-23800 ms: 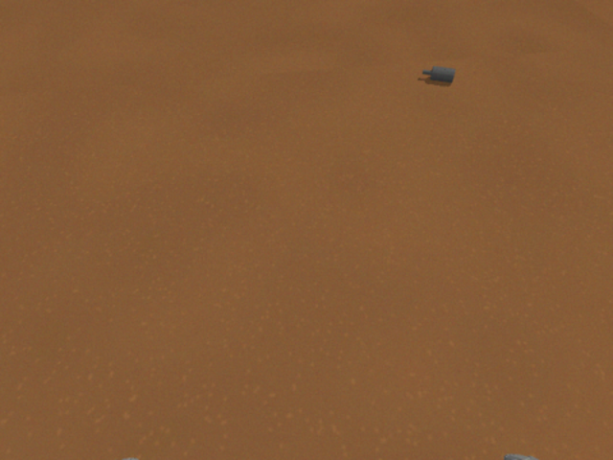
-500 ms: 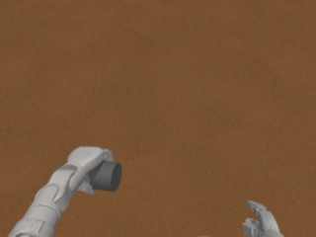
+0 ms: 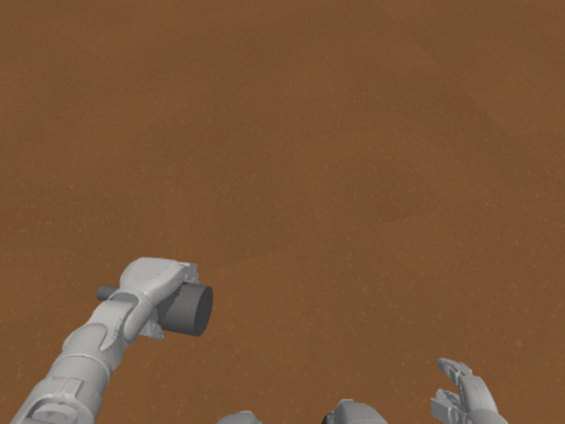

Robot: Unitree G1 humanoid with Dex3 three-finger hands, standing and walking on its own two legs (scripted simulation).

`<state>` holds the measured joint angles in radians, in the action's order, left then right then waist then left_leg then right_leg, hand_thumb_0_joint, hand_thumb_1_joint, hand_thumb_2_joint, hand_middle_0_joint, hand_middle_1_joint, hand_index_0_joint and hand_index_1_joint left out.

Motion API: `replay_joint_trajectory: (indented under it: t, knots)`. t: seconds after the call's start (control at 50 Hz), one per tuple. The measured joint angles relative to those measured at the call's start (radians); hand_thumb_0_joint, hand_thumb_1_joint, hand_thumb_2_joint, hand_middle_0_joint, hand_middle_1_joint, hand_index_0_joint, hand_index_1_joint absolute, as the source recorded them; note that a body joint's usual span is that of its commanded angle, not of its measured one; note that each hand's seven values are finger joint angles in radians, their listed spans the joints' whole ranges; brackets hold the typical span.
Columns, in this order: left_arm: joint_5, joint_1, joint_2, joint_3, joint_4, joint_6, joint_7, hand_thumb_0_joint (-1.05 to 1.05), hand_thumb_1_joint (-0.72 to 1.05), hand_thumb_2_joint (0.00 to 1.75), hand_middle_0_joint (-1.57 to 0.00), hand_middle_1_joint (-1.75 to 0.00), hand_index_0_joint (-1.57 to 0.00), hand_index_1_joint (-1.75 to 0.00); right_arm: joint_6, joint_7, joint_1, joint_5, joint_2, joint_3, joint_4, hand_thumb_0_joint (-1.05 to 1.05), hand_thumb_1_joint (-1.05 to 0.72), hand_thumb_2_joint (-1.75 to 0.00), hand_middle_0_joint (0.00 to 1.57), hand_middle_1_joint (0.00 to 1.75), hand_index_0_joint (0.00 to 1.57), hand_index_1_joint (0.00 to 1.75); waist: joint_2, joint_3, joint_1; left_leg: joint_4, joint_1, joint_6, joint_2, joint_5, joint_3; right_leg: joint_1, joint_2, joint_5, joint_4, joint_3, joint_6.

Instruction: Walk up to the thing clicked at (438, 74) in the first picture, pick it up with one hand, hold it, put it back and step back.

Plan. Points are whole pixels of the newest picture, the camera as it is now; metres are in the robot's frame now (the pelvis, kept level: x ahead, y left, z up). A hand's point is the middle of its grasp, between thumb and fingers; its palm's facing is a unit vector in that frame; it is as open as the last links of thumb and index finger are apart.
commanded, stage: crouch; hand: left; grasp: from above
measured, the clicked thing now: (151, 301) +0.31 +0.24 -0.09
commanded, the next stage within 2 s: lower in 1.72 s
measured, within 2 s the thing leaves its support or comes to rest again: neither
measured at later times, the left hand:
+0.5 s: hand (197, 317) +0.36 +0.22 -0.32, palm faces -0.45 +0.10 -0.89, open 10.8 cm
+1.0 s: hand (210, 321) +0.40 +0.22 -0.49, palm faces -0.49 +0.06 -0.87, open 10.7 cm
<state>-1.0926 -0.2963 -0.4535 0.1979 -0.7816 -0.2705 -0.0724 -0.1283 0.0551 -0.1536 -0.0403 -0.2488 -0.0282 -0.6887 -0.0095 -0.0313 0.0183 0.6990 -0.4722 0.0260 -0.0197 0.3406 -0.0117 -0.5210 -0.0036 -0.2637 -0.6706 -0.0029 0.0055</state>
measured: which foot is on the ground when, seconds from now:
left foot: down 0.00-1.00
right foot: down 0.00-1.00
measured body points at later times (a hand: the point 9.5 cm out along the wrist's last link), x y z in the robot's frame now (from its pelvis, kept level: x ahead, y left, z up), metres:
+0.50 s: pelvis -0.05 +0.01 -0.19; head +0.11 +0.02 +0.23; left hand +0.37 +0.21 -0.27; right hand -0.02 -0.28 -0.31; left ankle +0.00 +0.10 -0.72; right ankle +0.04 -0.12 -0.72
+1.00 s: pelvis -0.05 +0.00 -0.31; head +0.19 +0.04 +0.06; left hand +0.42 +0.22 -0.44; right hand +0.00 -0.28 -0.43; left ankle +0.00 +0.10 -0.72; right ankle +0.04 -0.12 -0.72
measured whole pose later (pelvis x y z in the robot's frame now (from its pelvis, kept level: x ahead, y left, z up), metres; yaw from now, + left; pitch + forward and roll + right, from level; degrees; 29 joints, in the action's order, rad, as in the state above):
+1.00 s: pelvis -0.05 +0.00 -0.31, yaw +0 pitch +40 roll -5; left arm -1.33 -0.89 -0.59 0.00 -1.31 -0.27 -0.35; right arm 0.04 -0.11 -0.18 0.11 -0.25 -0.03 -0.70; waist -0.02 -0.15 0.22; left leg 2.08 -2.03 0.03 -0.05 0.73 0.04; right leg -2.05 -0.04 -0.62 -1.98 0.07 0.00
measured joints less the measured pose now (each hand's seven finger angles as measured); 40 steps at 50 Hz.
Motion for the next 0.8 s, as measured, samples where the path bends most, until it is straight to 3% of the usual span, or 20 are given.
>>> replay_joint_trajectory:
  t: [0.14,0.24,0.5,0.8]
  knots:
    - [-0.113,-0.135,0.017,0.000,-0.184,0.012,-0.157,-0.03,-0.13,0.59,-0.60,-0.62,-0.63,-0.66,0.003,-0.035,-0.028,0.028,-0.017,-0.035,-0.004,0.01,-0.90,-0.90,0.20,0.30,0.21,0.30,0.006,-0.075,0.020,0.308,-0.332,0.003,0.005,0.112,0.011,-0.320,0.003,-0.099,-0.284,0.014,0.004]
    - [-0.143,-0.245,0.022,-0.022,-0.312,0.046,-0.230,-0.03,-0.12,0.60,-0.60,-0.62,-0.62,-0.66,0.018,-0.041,-0.055,0.047,-0.027,-0.049,-0.018,0.01,-0.90,-0.90,0.20,0.30,0.21,0.30,0.005,-0.108,0.049,0.515,-0.568,0.006,0.005,0.176,0.012,-0.555,0.002,-0.157,-0.483,0.018,0.004]
    - [-0.171,-0.391,-0.025,-0.102,-0.403,0.041,-0.252,-0.03,-0.12,0.61,-0.59,-0.62,-0.62,-0.65,0.083,-0.048,-0.114,0.080,-0.011,-0.048,-0.046,0.01,-0.90,-0.90,0.20,0.30,0.21,0.30,-0.024,-0.160,0.131,0.957,-1.095,0.015,-0.005,0.288,0.012,-1.079,-0.012,-0.259,-0.912,0.025,0.008]
    - [-0.226,-0.547,-0.098,-0.166,-0.515,0.014,-0.286,-0.02,-0.11,0.58,-0.61,-0.58,-0.64,-0.61,0.158,-0.115,-0.050,0.129,0.005,-0.004,-0.038,0.01,-0.90,-0.90,0.21,0.30,0.21,0.30,-0.022,-0.156,0.186,1.260,-1.455,0.009,-0.022,0.356,0.038,-1.424,-0.033,-0.328,-1.200,0.056,-0.001]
